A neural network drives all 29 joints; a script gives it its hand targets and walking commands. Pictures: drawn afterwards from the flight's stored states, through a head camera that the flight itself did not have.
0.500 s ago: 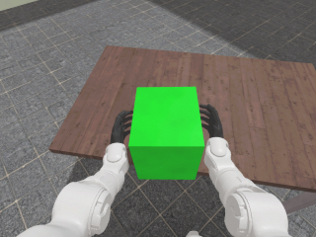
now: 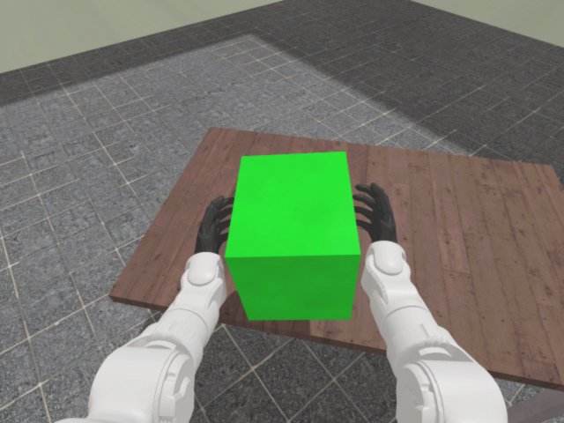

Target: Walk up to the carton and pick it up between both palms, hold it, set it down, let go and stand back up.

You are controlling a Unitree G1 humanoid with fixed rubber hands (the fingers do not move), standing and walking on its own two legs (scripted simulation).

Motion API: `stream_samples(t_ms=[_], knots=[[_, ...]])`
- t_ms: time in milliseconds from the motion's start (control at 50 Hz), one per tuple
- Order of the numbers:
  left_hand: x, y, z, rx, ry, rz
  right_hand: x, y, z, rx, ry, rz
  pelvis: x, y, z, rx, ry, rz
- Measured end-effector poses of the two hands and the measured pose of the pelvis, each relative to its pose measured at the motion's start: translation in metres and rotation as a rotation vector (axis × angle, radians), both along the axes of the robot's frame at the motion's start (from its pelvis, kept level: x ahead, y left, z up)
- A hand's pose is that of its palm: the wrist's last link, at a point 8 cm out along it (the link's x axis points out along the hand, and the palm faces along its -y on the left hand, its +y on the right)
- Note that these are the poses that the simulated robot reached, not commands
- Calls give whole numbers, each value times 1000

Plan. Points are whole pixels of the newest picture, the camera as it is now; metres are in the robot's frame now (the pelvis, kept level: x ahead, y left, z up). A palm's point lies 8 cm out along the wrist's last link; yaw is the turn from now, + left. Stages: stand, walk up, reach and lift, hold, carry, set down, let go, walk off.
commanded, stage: reach and lift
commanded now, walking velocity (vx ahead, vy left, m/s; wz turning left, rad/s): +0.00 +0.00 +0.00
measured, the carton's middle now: (295, 237) +0.42 -0.05 +0.02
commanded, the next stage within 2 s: hold in 1.88 s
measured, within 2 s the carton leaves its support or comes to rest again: neither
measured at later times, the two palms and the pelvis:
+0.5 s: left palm (197, 221) +0.38 +0.09 +0.12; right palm (391, 214) +0.37 -0.17 +0.13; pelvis +0.00 +0.01 +0.01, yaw -1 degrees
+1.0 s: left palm (180, 205) +0.37 +0.11 +0.16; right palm (386, 214) +0.36 -0.16 +0.14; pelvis -0.01 +0.00 +0.01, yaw +1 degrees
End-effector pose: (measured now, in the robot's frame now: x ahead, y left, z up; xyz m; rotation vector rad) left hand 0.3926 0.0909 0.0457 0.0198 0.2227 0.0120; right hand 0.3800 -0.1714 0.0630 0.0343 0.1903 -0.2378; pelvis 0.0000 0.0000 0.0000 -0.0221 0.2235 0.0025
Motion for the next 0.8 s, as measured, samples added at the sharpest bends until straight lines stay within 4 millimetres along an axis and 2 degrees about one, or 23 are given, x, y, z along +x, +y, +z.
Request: stream_samples(t_ms=[120,220,520,700,800], knots=[[-2,1,3,-24,-4,3,-2,1,6,-10,-4,0,8,1,6,-6,-33,2],[-5,0,14,-42,-15,3,-6,1,16,-3,-17,-6,11,3,9,-8,-66,-1],[-10,4,77,-18,-31,9,-13,3,66,-2,-27,-8,3,5,14,0,-179,-12],[-28,15,87,-2,-11,25,-28,14,62,-4,-6,7,-5,5,15,2,-243,-2],[-30,18,95,10,-17,29,-30,18,64,11,-14,9,-10,5,14,4,-248,7]])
